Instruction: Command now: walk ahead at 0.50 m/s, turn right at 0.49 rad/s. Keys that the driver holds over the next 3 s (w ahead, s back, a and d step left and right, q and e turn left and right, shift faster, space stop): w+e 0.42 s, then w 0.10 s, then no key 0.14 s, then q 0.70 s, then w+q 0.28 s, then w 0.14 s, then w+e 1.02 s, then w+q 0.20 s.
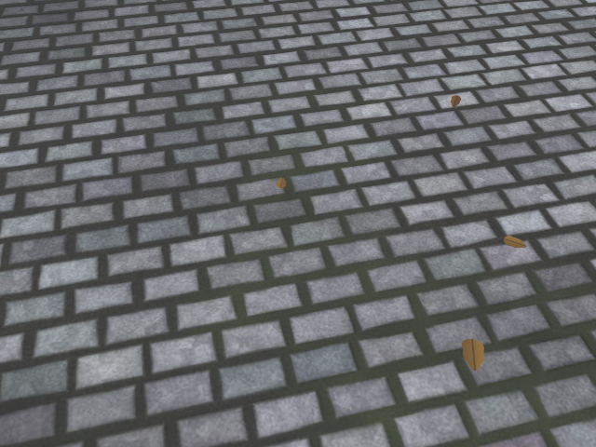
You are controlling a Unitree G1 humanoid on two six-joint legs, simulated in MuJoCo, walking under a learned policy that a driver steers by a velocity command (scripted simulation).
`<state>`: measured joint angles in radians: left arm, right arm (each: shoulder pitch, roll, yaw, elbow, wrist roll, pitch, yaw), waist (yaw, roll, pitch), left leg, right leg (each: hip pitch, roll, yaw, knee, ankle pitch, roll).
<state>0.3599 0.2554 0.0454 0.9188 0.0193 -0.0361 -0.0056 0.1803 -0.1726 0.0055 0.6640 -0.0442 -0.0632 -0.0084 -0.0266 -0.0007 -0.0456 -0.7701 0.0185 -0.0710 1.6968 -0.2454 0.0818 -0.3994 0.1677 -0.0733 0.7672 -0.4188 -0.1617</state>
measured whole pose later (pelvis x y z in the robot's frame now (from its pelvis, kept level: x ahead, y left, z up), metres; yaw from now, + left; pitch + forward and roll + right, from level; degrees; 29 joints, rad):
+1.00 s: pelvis +0.46 -0.05 +0.04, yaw -13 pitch +1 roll +0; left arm 0.20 0.20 0.02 0.73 0.02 -0.03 0.04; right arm 0.28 -0.24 -0.05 0.78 -0.02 0.03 -0.01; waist -0.02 0.03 0.04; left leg -0.48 0.01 0.01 1.05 -0.46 -0.02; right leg -0.34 -0.02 -0.13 0.44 -0.12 -0.06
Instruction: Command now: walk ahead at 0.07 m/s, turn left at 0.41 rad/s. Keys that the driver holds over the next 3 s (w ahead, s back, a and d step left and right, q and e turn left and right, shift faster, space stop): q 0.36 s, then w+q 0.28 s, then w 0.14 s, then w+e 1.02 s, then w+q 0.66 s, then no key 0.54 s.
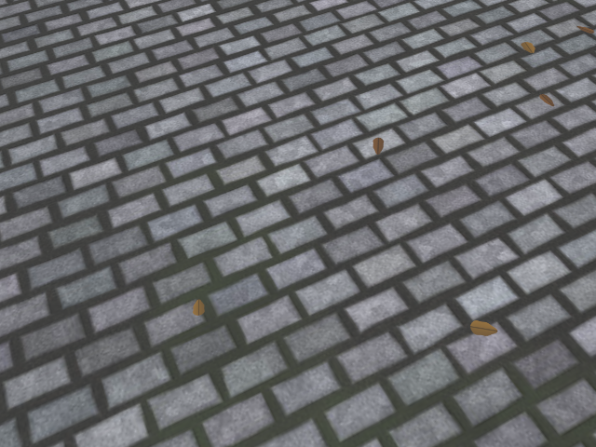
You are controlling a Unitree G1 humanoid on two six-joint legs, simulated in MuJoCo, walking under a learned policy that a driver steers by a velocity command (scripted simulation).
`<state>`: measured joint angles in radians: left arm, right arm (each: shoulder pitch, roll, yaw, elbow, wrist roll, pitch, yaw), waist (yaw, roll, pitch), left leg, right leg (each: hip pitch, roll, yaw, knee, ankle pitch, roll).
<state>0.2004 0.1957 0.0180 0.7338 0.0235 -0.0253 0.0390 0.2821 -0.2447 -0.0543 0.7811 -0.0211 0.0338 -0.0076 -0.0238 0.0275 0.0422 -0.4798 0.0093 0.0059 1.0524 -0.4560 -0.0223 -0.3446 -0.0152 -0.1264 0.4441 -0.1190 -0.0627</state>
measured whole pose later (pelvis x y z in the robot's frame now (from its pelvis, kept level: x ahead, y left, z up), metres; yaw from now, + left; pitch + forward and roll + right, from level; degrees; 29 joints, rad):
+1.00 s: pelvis +0.15 +0.09 +0.00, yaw +24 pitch +3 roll +0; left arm 0.51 0.23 0.04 0.87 0.02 -0.06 -0.01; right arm 0.06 -0.25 -0.03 0.66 -0.03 -0.02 0.06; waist 0.10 0.03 0.01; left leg -0.51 0.01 0.01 0.61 -0.19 0.01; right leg 0.04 0.01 0.02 0.28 -0.37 -0.01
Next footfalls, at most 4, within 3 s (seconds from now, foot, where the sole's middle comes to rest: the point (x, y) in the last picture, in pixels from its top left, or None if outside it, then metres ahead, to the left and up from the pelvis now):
0.18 left None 0.04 0.12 -0.77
0.62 right None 0.10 -0.06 -0.77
1.04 left None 0.24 0.26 -0.77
1.54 right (258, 397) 0.58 0.13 -0.77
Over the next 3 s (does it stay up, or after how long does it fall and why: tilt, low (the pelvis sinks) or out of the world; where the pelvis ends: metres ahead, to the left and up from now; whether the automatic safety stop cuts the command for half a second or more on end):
stays up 1.10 0.21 0.00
